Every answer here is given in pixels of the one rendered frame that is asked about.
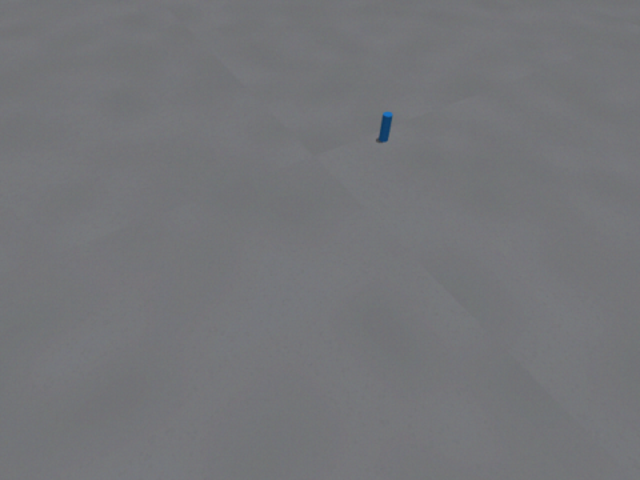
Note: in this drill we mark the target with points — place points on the can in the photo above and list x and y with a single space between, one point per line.
385 126

